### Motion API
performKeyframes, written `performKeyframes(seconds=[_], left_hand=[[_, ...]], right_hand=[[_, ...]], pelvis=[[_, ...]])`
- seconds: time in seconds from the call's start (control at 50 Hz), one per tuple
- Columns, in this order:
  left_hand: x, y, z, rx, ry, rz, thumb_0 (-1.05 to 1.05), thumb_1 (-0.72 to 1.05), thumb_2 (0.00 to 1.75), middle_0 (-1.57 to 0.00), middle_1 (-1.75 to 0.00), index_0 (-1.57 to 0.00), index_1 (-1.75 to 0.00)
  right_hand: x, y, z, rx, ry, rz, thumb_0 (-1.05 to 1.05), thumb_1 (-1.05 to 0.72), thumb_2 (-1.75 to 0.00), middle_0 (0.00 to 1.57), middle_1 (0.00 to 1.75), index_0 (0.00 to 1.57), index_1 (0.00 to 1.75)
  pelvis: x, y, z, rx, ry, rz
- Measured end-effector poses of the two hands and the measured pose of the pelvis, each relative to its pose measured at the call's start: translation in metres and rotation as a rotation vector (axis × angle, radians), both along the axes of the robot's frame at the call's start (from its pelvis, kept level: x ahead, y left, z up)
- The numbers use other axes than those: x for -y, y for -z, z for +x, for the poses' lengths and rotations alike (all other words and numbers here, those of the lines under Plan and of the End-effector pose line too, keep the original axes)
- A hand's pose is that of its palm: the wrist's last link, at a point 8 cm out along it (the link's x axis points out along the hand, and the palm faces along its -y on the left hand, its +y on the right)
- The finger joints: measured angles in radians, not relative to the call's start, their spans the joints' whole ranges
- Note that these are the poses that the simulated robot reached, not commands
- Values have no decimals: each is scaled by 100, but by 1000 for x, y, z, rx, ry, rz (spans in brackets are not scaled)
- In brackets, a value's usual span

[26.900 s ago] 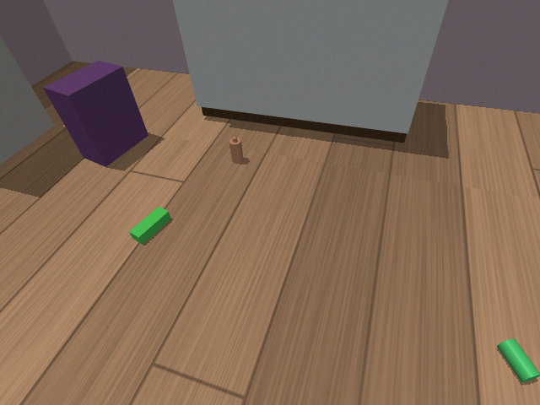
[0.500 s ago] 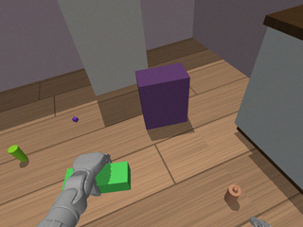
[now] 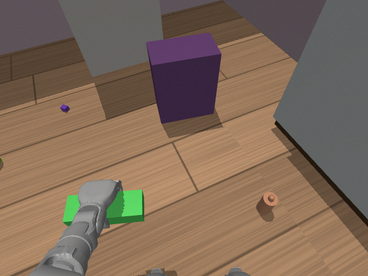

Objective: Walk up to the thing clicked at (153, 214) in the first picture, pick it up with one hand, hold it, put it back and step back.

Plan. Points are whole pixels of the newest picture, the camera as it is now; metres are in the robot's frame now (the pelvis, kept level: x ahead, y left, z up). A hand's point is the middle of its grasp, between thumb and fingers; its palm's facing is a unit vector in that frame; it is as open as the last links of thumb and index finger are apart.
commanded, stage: crouch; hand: left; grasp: from above
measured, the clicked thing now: (106, 208) +0.33 +0.24 -0.14
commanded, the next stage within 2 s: lower in 1.44 s
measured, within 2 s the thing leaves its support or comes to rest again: neither
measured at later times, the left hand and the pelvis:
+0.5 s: hand (120, 216) +0.37 +0.26 -0.36, palm faces -0.46 -0.02 -0.89, open 9.8 cm; pelvis -0.04 +0.01 -0.21, yaw -1 degrees
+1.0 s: hand (125, 217) +0.40 +0.28 -0.48, palm faces -0.45 -0.04 -0.89, open 9.8 cm; pelvis -0.06 +0.01 -0.32, yaw -3 degrees
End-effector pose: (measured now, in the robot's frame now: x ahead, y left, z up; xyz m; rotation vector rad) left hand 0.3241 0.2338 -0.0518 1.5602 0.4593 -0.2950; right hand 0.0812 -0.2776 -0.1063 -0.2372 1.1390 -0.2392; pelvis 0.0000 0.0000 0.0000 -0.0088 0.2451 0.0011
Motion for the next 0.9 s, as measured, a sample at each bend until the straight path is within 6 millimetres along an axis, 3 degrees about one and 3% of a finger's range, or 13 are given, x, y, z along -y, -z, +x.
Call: performKeyframes(seconds=[0.14, 0.26, 0.36, 0.5, 0.68, 0.9], left_hand=[[-8, 70, 27, 45, -15, 20, 0, 6, 45, -69, -57, -70, -53], [-14, 131, 45, 54, -39, 21, 0, 6, 48, -67, -58, -69, -54], [-20, 181, 50, 24, -47, 12, 0, 5, 51, -66, -60, -68, -56], [-29, 248, 53, 4, -36, -6, 0, 5, 52, -65, -60, -67, -57], [-37, 310, 68, 35, -34, -17, 0, 4, 52, -66, -60, -68, -56], [-40, 355, 80, 23, -43, -21, 0, 3, 52, -67, -58, -69, -54]], right_hand=[[6, 61, -43, -101, 35, -54, 1, -89, -89, 20, 30, 20, 30], [-3, 121, -71, -164, 58, -54, 1, -89, -89, 20, 30, 20, 30], [-15, 167, -80, -193, 45, -28, 1, -89, -89, 20, 30, 20, 30], [-23, 221, -79, -210, -11, -6, 1, -89, -89, 20, 30, 20, 30], [-14, 267, -71, -225, -83, -33, 1, -89, -90, 20, 30, 20, 30], [-1, 297, -85, -267, -103, -43, 1, -90, -90, 20, 30, 20, 30]], pelvis=[[-5, 62, -15, -157, 2, -18], [-8, 118, -27, -259, 4, -29], [-10, 158, -36, -319, 2, -37], [-10, 211, -44, -379, -2, -50], [-7, 264, -48, -408, -1, -70], [-6, 303, -53, -401, 9, -79]])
